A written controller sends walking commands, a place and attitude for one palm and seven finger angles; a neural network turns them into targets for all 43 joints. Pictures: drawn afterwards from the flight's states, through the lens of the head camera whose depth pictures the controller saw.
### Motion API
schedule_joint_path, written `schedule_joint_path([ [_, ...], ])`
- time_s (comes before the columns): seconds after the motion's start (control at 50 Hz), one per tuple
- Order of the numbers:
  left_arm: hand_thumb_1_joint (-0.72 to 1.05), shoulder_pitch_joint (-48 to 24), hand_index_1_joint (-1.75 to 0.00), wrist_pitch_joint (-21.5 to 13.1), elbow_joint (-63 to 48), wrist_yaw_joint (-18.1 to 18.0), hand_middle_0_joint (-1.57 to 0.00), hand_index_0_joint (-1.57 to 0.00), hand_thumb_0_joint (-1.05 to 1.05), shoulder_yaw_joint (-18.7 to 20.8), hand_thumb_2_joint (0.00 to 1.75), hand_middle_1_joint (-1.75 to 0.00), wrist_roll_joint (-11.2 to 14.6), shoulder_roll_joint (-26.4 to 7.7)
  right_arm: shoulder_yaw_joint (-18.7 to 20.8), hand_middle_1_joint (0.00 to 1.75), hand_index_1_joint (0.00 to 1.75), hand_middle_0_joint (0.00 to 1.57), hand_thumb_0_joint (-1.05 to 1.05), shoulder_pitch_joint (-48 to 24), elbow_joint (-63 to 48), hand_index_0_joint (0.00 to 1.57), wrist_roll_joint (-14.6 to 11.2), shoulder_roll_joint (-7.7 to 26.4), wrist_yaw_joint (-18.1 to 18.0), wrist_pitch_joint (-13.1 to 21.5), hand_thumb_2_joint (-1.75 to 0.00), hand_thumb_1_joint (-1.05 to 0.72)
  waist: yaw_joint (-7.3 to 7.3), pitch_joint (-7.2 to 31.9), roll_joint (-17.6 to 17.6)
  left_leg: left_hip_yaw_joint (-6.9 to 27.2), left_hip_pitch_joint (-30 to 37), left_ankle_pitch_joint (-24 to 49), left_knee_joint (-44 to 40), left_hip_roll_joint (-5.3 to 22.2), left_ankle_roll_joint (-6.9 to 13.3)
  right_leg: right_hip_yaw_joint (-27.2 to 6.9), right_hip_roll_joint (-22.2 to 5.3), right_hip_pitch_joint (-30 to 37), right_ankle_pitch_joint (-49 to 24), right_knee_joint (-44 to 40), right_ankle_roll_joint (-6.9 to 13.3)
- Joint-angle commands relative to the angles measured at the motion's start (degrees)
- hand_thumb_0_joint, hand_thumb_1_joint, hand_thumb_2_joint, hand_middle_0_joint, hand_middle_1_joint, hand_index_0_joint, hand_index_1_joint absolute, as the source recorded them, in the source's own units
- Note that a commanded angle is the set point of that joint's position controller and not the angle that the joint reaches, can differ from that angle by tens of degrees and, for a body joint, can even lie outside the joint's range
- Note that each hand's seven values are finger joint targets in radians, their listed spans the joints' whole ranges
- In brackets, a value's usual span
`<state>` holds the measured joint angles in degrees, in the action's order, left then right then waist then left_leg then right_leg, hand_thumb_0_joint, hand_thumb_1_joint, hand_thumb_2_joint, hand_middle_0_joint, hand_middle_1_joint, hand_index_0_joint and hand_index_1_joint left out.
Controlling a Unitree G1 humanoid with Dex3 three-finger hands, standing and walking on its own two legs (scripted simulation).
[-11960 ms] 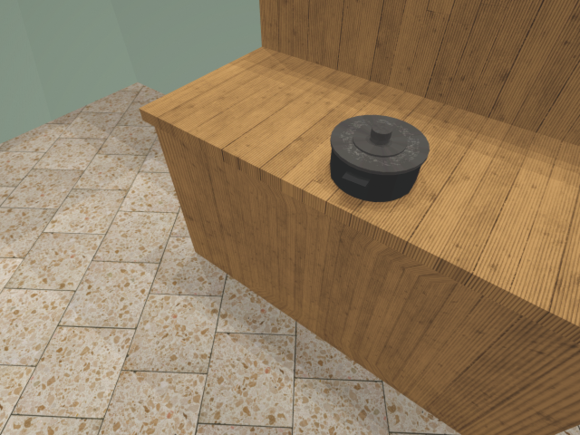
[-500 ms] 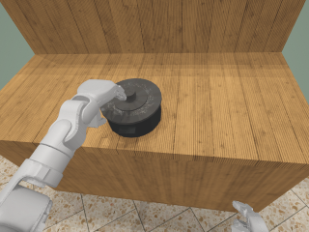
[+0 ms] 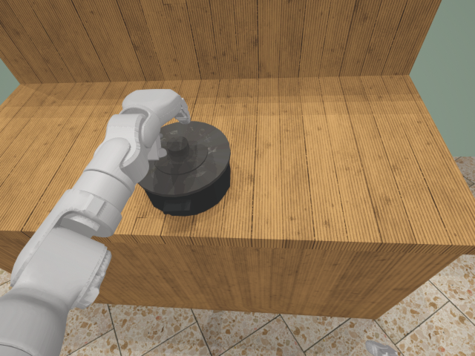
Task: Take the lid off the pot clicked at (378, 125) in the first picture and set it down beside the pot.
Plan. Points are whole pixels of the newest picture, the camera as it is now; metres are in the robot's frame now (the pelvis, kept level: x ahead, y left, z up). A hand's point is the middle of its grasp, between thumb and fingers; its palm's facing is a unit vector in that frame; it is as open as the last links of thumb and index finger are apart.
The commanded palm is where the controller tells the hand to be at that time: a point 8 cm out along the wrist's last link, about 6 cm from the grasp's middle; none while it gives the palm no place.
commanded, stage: move the open hand above the knob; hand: left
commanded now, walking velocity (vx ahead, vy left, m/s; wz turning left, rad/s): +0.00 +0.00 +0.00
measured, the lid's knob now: (178, 146) +0.50 +0.12 +0.06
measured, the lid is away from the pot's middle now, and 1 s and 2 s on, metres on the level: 0.00 0.00 0.00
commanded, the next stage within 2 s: lower the open fingers around the knob in 0.82 s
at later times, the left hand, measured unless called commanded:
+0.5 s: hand (162, 128) +0.47 +0.13 +0.14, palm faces -0.27 +0.00 -0.96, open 10.2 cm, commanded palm +0.46 +0.12 +0.19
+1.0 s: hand (167, 135) +0.46 +0.12 +0.13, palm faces -0.31 +0.02 -0.95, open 10.3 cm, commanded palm +0.46 +0.11 +0.19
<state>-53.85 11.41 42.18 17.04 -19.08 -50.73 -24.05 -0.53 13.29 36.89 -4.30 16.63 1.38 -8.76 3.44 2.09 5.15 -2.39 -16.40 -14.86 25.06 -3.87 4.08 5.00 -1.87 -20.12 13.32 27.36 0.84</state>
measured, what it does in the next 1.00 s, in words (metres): stands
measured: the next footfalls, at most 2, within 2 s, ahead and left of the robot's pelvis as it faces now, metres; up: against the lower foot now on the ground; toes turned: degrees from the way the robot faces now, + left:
none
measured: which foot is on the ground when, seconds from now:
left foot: down 0.00-1.00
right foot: down 0.00-1.00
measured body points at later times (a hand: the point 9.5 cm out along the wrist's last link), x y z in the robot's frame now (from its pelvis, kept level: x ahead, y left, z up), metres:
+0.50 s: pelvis +0.01 +0.00 +0.00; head +0.04 -0.03 +0.45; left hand +0.48 +0.12 +0.19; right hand +0.10 -0.25 -0.14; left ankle -0.03 +0.07 -0.74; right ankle +0.00 -0.11 -0.74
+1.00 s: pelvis +0.00 +0.01 +0.00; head +0.03 -0.02 +0.45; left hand +0.48 +0.12 +0.18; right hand +0.09 -0.24 -0.14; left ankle -0.03 +0.07 -0.74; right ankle +0.00 -0.11 -0.74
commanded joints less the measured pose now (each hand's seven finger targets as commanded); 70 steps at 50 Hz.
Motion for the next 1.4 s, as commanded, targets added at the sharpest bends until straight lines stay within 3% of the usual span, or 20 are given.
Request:
schedule_joint_path([
  [0.0,-0.3,-35.2,-0.08,-0.5,-12.3,-1.3,-0.82,-0.82,0.0,7.2,1.4,-0.08,-1.0,-12.2,1.9,0.3,0.3,0.2,0.0,-1.8,-6.5,0.2,0.6,6.3,-0.7,1.5,-0.9,-0.9,1.73,25.1,-6.4,5.1,8.9,21.7,-0.4,1.4,-0.1,-3.6,1.4,11.2,-21.2,-0.4,1.2],
  [0.04,-0.3,-40.8,-0.08,-1.2,-11.1,-2.3,-0.82,-0.82,0.0,11.6,1.4,-0.08,-0.9,-17.8,1.7,0.3,0.3,0.2,0.0,-0.1,-5.4,0.2,0.8,6.2,-2.0,2.1,-0.9,-0.9,1.93,26.5,-8.1,4.9,7.4,19.7,-0.9,1.2,0.4,-4.2,1.3,13.8,-22.4,-0.8,1.1],
  [0.12,-0.3,-34.1,-0.08,-2.1,-4.6,-4.2,-0.82,-0.82,0.0,13.3,1.4,-0.08,-1.2,-17.3,1.5,0.3,0.3,0.2,0.0,1.2,-4.8,0.2,1.2,6.0,-2.5,3.2,-0.9,-0.9,0.24,26.8,-7.1,5.1,6.7,24.9,-0.8,1.7,0.2,-4.2,1.0,14.4,-25.1,0.1,1.4],
  [0.22,-0.3,-21.1,-0.08,0.0,4.7,-3.2,-0.82,-0.82,0.0,6.7,1.4,-0.08,-1.7,-7.9,1.3,0.3,0.3,0.2,0.0,-0.1,-5.9,0.2,0.4,6.2,-0.6,2.6,-0.9,-0.9,-0.26,19.7,-8.9,3.7,3.7,25.9,-0.6,2.3,-0.6,-3.1,1.1,10.7,-24.0,0.2,1.1],
  [0.28,-0.3,-30.3,-0.08,-0.3,-7.7,-1.5,-0.82,-0.82,0.0,6.2,1.4,-0.08,-1.3,-9.7,1.8,0.3,0.3,0.2,0.0,-1.8,-7.7,0.2,0.6,6.1,-0.6,2.1,-0.9,-0.9,0.68,26.0,-7.2,3.9,7.3,25.3,-0.3,1.8,0.5,-4.2,0.8,12.9,-24.9,-0.4,0.8],
  [0.34,-0.3,-41.1,-0.08,-3.4,-20.8,-1.4,-0.82,-0.82,0.0,10.2,1.4,-0.08,-0.4,-16.6,2.4,0.3,0.3,0.2,0.0,-0.8,-8.1,0.2,0.9,5.5,-1.7,3.7,-0.9,-0.9,1.71,32.4,-3.3,5.6,14.0,30.0,0.6,2.1,1.3,-5.2,0.9,13.6,-26.5,-0.8,0.7],
  [0.38,-0.3,-37.7,-0.08,-3.6,-15.3,-2.1,-0.82,-0.82,0.0,10.6,1.4,-0.08,-0.9,-16.1,2.2,0.3,0.3,0.2,0.0,1.0,-6.1,0.2,0.9,5.2,-2.2,4.3,-0.9,-0.9,1.7,30.2,-4.6,6.4,14.7,32.5,0.7,2.5,0.9,-4.5,1.3,11.5,-25.7,-0.7,0.8],
  [0.46,-0.3,-28.3,-0.08,-0.8,2.1,-3.3,-0.82,-0.82,0.0,8.7,1.4,-0.08,-0.9,-11.4,1.5,0.3,0.3,0.2,0.0,1.2,-3.5,0.2,0.3,6.2,-1.9,2.7,-0.9,-0.9,1.06,17.3,-10.1,4.2,5.1,19.7,-1.8,2.2,-0.3,-2.5,1.6,7.7,-19.2,-1.2,1.2],
  [0.52,-0.3,-29.9,-0.08,-0.9,-5.1,-2.4,-0.82,-0.82,0.0,2.6,1.4,-0.08,-0.7,-4.4,1.7,0.3,0.3,0.2,0.0,-1.4,-5.6,0.2,0.4,5.8,-0.9,2.3,-0.9,-0.9,1.02,21.6,-4.4,4.4,8.1,22.9,-0.8,1.9,-0.4,-3.0,0.9,7.2,-19.9,-0.5,1.5],
  [0.58,-0.3,-34.3,-0.08,-1.6,-14.2,-1.6,-0.82,-0.82,0.0,3.5,1.4,-0.08,-1.2,-6.8,2.2,0.3,0.3,0.2,0.0,-2.0,-7.0,0.2,0.7,5.3,-0.4,2.5,-0.9,-0.9,1.57,28.3,-2.5,6.5,15.1,30.3,0.9,2.5,-0.4,-3.5,1.1,7.1,-20.9,-0.3,1.3],
  [0.64,-0.3,-37.0,-0.08,-1.5,-9.6,-2.0,-0.82,-0.82,0.0,8.9,1.4,-0.08,-0.7,-13.1,1.8,0.3,0.3,0.2,0.0,-0.5,-5.3,0.2,0.8,5.7,-1.5,2.3,-0.9,-0.9,1.73,24.8,-6.9,5.7,11.0,24.0,-0.5,2.2,-0.1,-3.2,1.4,8.8,-20.2,-1.2,1.3],
  [0.68,-0.3,-36.5,-0.08,-1.3,-5.3,-2.8,-0.82,-0.82,0.0,9.4,1.4,-0.08,-0.7,-13.5,1.3,0.3,0.3,0.2,0.0,-0.5,-4.7,0.2,0.4,5.6,-2.1,2.4,-0.9,-0.9,1.41,21.6,-9.1,5.2,7.8,20.0,-1.7,2.1,-0.2,-2.9,1.4,9.2,-19.0,-1.1,1.4],
  [0.72,-0.3,-36.1,-0.08,-1.3,-4.0,-3.3,-0.82,-0.82,0.0,6.2,1.4,-0.08,-0.5,-8.8,1.4,0.3,0.3,0.2,0.0,-0.6,-4.6,0.2,0.4,5.5,-2.1,2.5,-0.9,-0.9,1.73,20.0,-7.5,5.2,7.8,20.3,-1.6,2.1,-0.4,-2.7,1.3,6.7,-17.8,-1.2,1.7],
  [0.82,-0.3,-30.1,-0.08,-1.0,-6.1,-3.4,-0.82,-0.82,0.0,4.8,1.4,-0.08,-1.1,-5.5,1.7,0.3,0.3,0.2,0.0,-1.1,-6.2,0.2,1.1,5.4,-0.5,2.4,-0.9,-0.9,0.45,25.2,-3.4,6.4,13.0,30.2,0.1,2.8,-1.5,-2.7,1.3,5.8,-19.1,-0.2,1.7],
  [0.9,-0.3,-34.0,-0.08,0.5,-1.0,-3.1,-0.82,-0.82,0.0,4.7,1.4,-0.08,-1.5,-6.7,1.3,0.3,0.3,0.2,0.0,-1.1,-5.0,0.2,0.6,5.7,-1.1,1.5,-0.9,-0.9,1.53,19.8,-9.7,4.9,6.8,18.4,-1.9,2.5,-0.8,-2.4,1.5,6.4,-16.0,-1.0,1.4],
  [1.04,-0.3,-36.7,-0.08,-1.6,-4.3,-3.3,-0.82,-0.82,0.0,8.2,1.4,-0.08,-1.7,-10.7,1.7,0.3,0.3,0.2,0.0,1.1,-4.9,0.2,1.3,5.6,-2.1,3.4,-0.9,-0.9,1.22,27.2,-6.5,6.0,11.8,25.4,-0.8,2.4,-0.4,-3.5,1.3,8.9,-19.8,-0.5,1.5],
  [1.16,-0.3,-28.8,-0.08,-0.3,6.9,-3.8,-0.82,-0.82,0.0,4.1,1.4,-0.08,-1.8,-4.8,1.3,0.3,0.3,0.2,0.0,1.0,-4.2,0.2,0.6,6.3,-1.7,2.5,-0.9,-0.9,1.5,16.5,-10.5,3.9,3.4,15.6,-2.1,2.2,-0.4,-2.7,1.7,6.0,-15.8,-1.1,1.4],
  [1.24,-0.3,-38.8,-0.08,-3.8,-9.8,-4.3,-0.82,-0.82,0.0,6.3,1.4,-0.08,-1.3,-9.1,2.1,0.3,0.3,0.2,0.0,0.6,-6.3,0.2,1.2,5.3,-2.1,3.9,-0.9,-0.9,1.62,29.8,-2.1,5.3,12.3,24.3,-0.1,2.3,0.3,-4.5,1.0,9.4,-20.6,-0.5,1.4],
  [1.32,-0.3,-32.8,-0.08,-3.4,0.0,-5.8,-0.82,-0.82,0.0,9.4,1.4,-0.08,-2.2,-12.1,1.9,0.3,0.3,0.2,0.0,2.9,-3.8,0.2,1.0,5.8,-2.7,3.3,-0.9,-0.9,1.66,23.8,-7.3,4.7,7.4,22.5,-0.6,2.5,0.1,-3.7,1.6,9.2,-20.8,-1.1,1.5],
  [1.38,-0.3,-29.4,-0.08,-1.9,5.0,-6.1,-0.82,-0.82,0.0,4.6,1.4,-0.08,-1.6,-5.3,1.9,0.3,0.3,0.2,0.0,2.2,-3.2,0.2,0.6,5.9,-2.3,2.9,-0.9,-0.9,1.94,18.7,-8.6,3.8,4.7,18.0,-1.4,2.5,-0.2,-3.1,1.7,6.0,-18.0,-1.1,1.4],
])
